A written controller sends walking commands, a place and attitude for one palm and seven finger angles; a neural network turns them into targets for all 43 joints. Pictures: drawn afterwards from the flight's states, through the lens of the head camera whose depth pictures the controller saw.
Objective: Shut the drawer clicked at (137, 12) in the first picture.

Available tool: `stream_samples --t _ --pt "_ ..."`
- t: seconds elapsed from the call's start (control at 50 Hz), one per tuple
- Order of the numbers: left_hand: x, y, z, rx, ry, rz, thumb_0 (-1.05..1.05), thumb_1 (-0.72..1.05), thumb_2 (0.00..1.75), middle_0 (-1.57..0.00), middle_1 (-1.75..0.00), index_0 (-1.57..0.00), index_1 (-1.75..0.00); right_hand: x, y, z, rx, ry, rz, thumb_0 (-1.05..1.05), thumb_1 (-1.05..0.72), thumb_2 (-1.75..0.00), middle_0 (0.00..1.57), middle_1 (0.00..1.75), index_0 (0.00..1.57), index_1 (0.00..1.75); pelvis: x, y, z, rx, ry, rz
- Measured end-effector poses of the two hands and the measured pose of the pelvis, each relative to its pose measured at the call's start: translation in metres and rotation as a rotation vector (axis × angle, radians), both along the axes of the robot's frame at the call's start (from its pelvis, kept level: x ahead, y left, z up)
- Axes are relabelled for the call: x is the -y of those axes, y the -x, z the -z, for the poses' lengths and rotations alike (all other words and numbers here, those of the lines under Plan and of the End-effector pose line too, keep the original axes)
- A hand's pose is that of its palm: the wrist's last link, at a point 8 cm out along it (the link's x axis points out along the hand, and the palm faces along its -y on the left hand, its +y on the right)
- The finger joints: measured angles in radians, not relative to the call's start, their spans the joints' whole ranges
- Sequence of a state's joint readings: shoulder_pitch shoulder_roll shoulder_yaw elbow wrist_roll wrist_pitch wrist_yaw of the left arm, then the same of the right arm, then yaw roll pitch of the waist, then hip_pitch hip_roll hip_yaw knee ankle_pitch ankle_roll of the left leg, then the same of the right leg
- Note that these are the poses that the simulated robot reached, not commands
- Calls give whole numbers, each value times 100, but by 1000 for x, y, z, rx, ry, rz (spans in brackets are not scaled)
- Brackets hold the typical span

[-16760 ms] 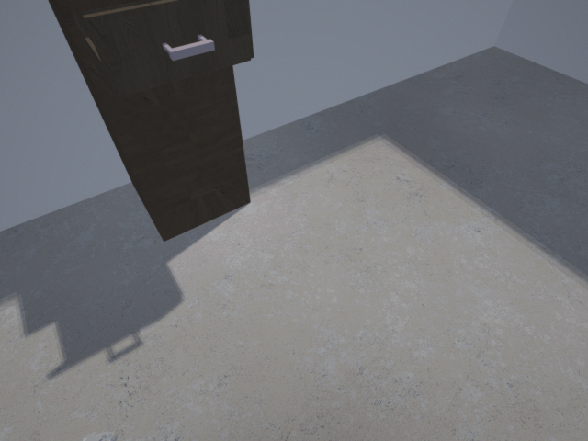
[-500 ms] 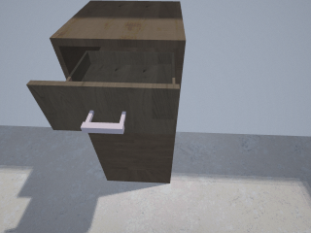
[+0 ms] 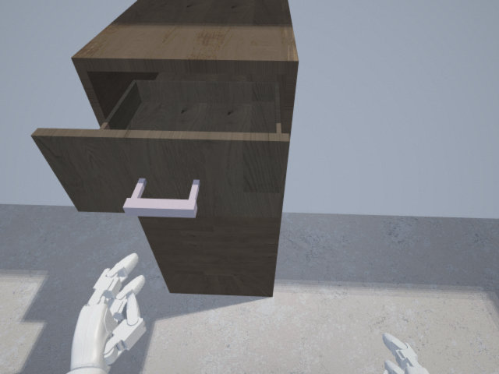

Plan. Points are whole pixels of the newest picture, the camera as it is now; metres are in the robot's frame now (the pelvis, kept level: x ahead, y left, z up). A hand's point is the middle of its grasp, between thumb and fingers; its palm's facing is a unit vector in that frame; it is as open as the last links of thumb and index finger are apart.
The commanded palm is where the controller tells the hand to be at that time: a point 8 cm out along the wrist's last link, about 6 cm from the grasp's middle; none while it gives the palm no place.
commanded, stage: raise the hand and make a fist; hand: left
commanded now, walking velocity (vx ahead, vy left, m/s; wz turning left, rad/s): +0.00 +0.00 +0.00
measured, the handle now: (164, 196) +0.36 +0.15 +0.12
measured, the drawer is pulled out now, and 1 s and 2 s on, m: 0.21 0.21 0.21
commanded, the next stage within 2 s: bring the fist close to the handle in 1.68 s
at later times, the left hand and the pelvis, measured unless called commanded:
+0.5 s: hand (146, 331) +0.18 +0.15 +0.06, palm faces -0.03 -1.00 -0.08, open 4.4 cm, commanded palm +0.12 +0.20 +0.08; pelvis +0.02 -0.03 -0.03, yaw +2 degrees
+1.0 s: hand (123, 298) +0.18 +0.15 +0.16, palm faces -0.01 -0.99 -0.11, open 3.1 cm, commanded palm +0.12 +0.19 +0.17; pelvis +0.03 +0.00 +0.00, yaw +1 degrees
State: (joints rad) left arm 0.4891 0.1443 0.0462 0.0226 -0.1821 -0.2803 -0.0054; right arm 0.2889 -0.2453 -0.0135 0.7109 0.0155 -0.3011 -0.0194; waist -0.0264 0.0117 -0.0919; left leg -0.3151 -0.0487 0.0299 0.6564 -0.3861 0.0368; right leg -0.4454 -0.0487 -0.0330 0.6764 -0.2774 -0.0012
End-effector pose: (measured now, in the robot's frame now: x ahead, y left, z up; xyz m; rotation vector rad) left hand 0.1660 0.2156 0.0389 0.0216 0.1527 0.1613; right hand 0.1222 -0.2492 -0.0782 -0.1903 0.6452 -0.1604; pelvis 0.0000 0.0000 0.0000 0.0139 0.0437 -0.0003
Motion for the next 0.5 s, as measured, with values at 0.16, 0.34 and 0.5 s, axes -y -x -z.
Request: stream_samples --t 0.16,0.34,0.5 --pt "30 27 21 70 41 210 0 90 90 -41 -53 -41 -53 12 -103 -41 283 50 -110 1 -90 -90 20 30 20 30 15 -6 33 -86 0 15" --pt "9 52 -4 111 -57 34 2 90 90 -59 -72 -59 -72 -18 -131 -10 220 -12 -217 1 -90 -90 20 30 20 30 27 -17 42 -123 43 -49" --pt "14 9 -27 88 -56 190 1 89 90 -75 -89 -75 -90 -29 -89 20 77 -123 -119 2 -90 -90 20 30 21 30 28 -23 30 -111 33 -39"
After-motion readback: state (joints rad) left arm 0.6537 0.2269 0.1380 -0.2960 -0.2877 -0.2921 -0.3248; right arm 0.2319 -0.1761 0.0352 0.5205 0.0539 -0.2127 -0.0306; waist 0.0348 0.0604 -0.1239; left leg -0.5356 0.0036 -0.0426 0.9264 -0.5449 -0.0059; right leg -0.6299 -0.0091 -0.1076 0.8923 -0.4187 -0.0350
